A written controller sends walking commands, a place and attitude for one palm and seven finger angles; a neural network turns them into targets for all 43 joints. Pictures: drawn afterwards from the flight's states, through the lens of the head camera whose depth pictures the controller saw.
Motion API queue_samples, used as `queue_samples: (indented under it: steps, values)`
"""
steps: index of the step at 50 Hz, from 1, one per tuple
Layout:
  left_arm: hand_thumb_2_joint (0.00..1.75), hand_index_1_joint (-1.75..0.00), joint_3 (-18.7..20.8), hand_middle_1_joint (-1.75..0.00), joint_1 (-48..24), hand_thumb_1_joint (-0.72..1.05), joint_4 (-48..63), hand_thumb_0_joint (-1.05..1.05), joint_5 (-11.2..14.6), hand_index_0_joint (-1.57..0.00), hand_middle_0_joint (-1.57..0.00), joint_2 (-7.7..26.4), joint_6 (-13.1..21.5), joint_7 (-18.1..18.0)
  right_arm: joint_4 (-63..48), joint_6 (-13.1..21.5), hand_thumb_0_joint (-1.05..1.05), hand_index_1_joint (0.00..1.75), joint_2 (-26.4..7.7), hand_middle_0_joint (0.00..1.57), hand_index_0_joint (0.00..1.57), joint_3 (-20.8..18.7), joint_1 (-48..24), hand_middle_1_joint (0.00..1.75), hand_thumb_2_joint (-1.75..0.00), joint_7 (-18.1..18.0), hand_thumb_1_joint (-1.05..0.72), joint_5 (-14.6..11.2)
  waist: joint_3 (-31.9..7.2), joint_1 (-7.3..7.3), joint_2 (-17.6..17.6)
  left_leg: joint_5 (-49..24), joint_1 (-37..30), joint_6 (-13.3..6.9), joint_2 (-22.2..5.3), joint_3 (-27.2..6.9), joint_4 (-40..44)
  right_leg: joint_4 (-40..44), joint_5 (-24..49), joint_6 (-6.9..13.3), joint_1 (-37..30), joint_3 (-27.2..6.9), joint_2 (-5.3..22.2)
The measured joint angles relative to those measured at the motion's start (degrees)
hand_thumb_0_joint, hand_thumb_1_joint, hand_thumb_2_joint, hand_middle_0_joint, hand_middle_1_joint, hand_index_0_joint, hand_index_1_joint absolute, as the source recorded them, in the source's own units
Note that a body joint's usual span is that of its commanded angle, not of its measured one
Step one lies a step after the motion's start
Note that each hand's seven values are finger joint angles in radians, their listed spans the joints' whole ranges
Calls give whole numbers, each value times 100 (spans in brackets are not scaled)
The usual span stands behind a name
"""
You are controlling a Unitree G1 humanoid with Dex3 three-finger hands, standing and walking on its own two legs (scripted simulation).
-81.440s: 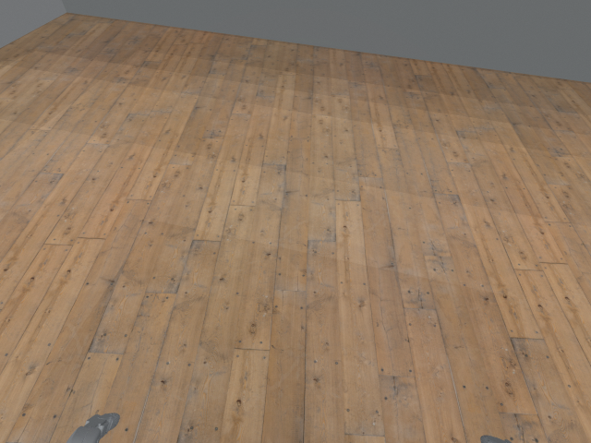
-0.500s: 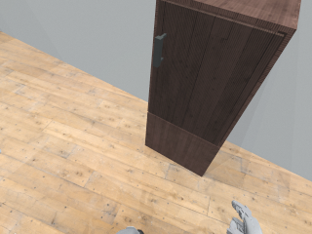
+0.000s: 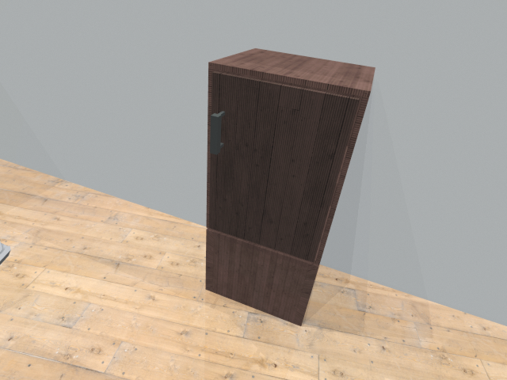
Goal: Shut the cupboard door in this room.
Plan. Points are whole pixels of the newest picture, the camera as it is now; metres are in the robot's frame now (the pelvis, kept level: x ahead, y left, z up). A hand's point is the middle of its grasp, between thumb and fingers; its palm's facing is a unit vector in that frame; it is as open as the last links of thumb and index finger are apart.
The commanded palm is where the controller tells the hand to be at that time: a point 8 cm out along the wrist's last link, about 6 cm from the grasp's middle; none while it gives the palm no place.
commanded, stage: stop stepping back and stand still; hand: left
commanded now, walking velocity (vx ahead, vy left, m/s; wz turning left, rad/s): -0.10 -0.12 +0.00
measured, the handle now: (218, 132) +0.83 +0.17 +0.10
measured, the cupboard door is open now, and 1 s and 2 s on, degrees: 0 0 0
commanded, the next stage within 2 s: let the arm hang, fingers relaxed in 0.46 s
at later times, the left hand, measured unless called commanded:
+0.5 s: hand out of the picture +0.13 +0.33 +0.21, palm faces +0.56 -0.70 -0.45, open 7.4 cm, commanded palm +0.11 +0.32 +0.21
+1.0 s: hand out of the picture -0.03 +0.27 -0.14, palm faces +0.06 -0.97 -0.22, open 7.1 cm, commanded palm none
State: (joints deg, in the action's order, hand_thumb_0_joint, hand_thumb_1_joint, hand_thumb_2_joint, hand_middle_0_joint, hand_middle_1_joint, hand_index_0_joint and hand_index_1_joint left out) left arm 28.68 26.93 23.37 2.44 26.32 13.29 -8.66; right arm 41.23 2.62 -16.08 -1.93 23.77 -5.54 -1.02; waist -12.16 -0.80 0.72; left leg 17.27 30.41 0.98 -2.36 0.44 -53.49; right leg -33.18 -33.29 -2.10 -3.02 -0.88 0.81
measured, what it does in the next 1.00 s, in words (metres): steps on the spot: left foot, then right foot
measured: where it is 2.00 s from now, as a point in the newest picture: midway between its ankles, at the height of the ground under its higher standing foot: outside the picture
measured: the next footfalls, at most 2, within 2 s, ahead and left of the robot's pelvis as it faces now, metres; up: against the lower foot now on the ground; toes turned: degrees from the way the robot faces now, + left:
left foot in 0.02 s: +0.12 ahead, +0.11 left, +0.00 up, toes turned +3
right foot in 0.36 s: -0.08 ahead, -0.04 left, +0.00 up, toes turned -8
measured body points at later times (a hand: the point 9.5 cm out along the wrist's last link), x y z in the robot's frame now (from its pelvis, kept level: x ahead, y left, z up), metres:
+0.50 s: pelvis -0.05 +0.03 +0.04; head -0.10 +0.00 +0.48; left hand +0.10 +0.36 +0.23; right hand +0.09 -0.21 -0.07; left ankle +0.02 +0.16 -0.65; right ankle -0.12 -0.03 -0.70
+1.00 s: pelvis -0.05 +0.07 +0.03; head -0.04 +0.09 +0.48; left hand -0.03 +0.32 -0.12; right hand +0.00 -0.16 -0.11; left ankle +0.00 +0.20 -0.70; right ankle -0.12 -0.03 -0.70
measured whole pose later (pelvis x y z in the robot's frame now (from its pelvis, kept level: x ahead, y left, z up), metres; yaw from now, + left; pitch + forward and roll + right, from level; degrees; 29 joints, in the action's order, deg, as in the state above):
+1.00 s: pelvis -0.05 +0.07 +0.03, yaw +2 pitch -2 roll -1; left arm 1.7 18.2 -53.7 -0.9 12.5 -2.0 -1.2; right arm 55.0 -2.2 -10.0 0.3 14.3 -1.0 1.5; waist 3.3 0.3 0.7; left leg 11.8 18.0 0.4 -3.7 3.0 -32.1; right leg -27.3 -21.4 0.4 3.5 10.0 1.4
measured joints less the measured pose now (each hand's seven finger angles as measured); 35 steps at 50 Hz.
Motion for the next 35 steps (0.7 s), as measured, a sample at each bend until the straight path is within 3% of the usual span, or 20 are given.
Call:
queue_samples:
  steps: [2, 3, 5, 7, 10, 12, 15, 17, 18, 20, 23, 25, 28, 30, 32, 35]
  values:
    - [90, -30, -188, -31, -748, 89, -470, 1, -44, -21, -21, -340, -115, -112, 104, 57, 1, 30, -71, 20, 20, -32, 22, 30, -90, -29, -91, -37, 158, 145, 68, 357, -228, -166, 122, -15, 374, -321, -176, -124, 139, 169, 146]
    - [90, -30, -265, -30, -1077, 89, -668, 1, -35, -20, -21, -498, -230, -154, 149, 85, 1, 30, -44, 20, 20, -32, -114, 30, -90, -38, -91, -49, 384, 214, 144, 320, -184, -292, 247, 14, 376, -624, -220, -93, 297, 164, 254]
    - [90, -30, -353, -30, -1332, 90, -752, 1, 19, -20, -20, -684, -456, -169, 56, 209, 1, 30, 77, 19, 20, -1, -500, 30, -90, 3, -91, -13, 932, 342, 128, -104, -178, -442, 258, 90, 577, -1251, 85, 104, 753, -100, 186]
    - [90, -30, -405, -30, -1020, 90, -267, 2, 98, -19, -20, -600, -518, -76, -153, 415, 1, 30, 374, 19, 20, 73, -829, 30, -90, 157, -91, 63, 1342, 519, 184, -490, -259, -446, 173, 178, 1060, -1718, 166, 199, 1292, -297, -31]
    - [90, -30, -328, -30, 133, 90, 1016, 2, 175, -20, -20, -150, -293, 113, -491, 595, 1, 30, 904, 20, 20, 270, -943, 30, -90, 422, -91, 159, 1475, 647, 422, -1007, -459, -327, 18, 322, 1988, -1744, 310, 260, 1852, -96, -292]
    - [90, -30, -147, -30, 942, 90, 1712, 2, 188, -20, -21, 232, -106, 184, -654, 583, 1, 30, 1107, 20, 20, 379, -844, 30, -89, 517, -91, 219, 1334, 606, 443, -1249, -547, -252, -80, 355, 2478, -1463, 380, 281, 1956, 272, -444]
    - [90, -30, 138, -31, 1612, 89, 2013, 2, 212, -21, -21, 672, 58, 196, -702, 430, 1, 30, 1108, 20, 21, 429, -738, 30, -89, 503, -90, 259, 1030, 433, 195, -1296, -615, -193, -117, 348, 2890, -555, 320, 351, 1639, 799, -602]
    - [90, -30, 260, -31, 1639, 89, 1728, 2, 219, -21, -22, 803, 5, 162, -678, 257, 1, 30, 990, 20, 21, 411, -775, 30, -89, 416, -90, 251, 862, 307, 21, -1007, -578, -107, -11, 408, 2860, 290, 349, 437, 1229, 915, -611]
    - [90, -30, 318, -31, 1564, 89, 1499, 1, 204, -21, -22, 835, -63, 131, -691, 164, 1, 30, 916, 20, 21, 393, -822, 30, -89, 377, -90, 234, 790, 230, 7, -636, -448, -40, 89, 511, 2625, 686, 397, 554, 1075, 794, -536]
    - [90, -30, 184, -31, 1210, 89, 879, 1, 165, -21, -22, 597, -228, 87, -565, -17, 1, 30, 670, 20, 21, 333, -983, 30, -89, 322, -90, 187, 764, 36, -240, -7, -138, 3, 143, 429, 1647, 780, 1456, 742, 1107, 738, -438]
    - [90, -30, -85, -31, 684, 89, -142, 1, 152, -21, -22, 51, -435, -33, -263, -110, 1, 30, 421, 20, 21, 276, -940, 30, -89, 277, -90, 89, 597, -93, -385, 118, 16, 1, 180, 218, 407, 665, 1396, 685, 956, 699, -289]
    - [90, -30, -262, -31, 306, 89, -699, 1, 106, -21, -21, -327, -586, -119, -176, -95, 1, 30, 330, 20, 21, 246, -781, 30, -89, 228, -90, 48, 484, -143, -305, 22, -74, -18, 108, 191, 207, 617, 1213, 627, 847, 730, -164]
    - [90, -30, -670, -30, -210, 90, -1054, 1, 12, -20, -21, -874, -736, -205, -83, 9, 1, 30, 200, 20, 21, 210, -645, 30, -89, 114, -91, 54, 547, -169, -171, -34, -375, -110, -75, 182, 550, 523, 1063, 581, 702, 913, -64]
    - [90, -30, -1121, -30, -566, 90, -1640, 1, -215, -20, -20, -1005, -721, 45, 41, 80, 1, 30, 72, 20, 20, 129, -713, 30, -89, 340, -91, 151, 645, -95, -77, -211, -522, -156, -140, 306, 946, 187, 879, 537, 832, 1083, 63]
    - [90, -29, -1689, -30, -820, 90, -2537, 1, -295, -19, -20, -1071, -1043, 413, -34, -96, 1, 30, -146, 20, 20, 103, -860, 30, -90, 495, -91, 204, 759, -7, -198, -901, -678, -190, -163, 221, 1297, -357, 595, 472, 1117, 1178, 116]
    - [90, -29, -2482, -30, -1073, 91, -4216, 1, -390, -19, -20, -1276, -1495, 749, 75, -258, 1, 30, -202, 20, 20, 79, -1228, 30, -90, 546, -91, 297, 992, 197, -283, -123, -610, 38, -149, 227, 1244, -849, 363, 430, 1439, 1165, 190]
